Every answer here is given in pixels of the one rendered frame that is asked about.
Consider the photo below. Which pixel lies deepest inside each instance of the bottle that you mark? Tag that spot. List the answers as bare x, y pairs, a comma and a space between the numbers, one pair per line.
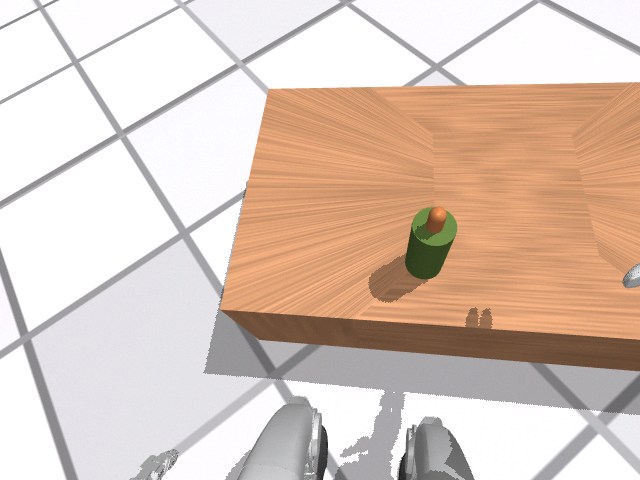
432, 233

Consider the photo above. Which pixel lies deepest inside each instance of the left robot hand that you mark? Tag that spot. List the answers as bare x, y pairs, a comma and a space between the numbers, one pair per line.
156, 467

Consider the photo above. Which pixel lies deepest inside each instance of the right robot hand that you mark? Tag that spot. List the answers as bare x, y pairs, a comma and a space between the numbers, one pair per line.
632, 277

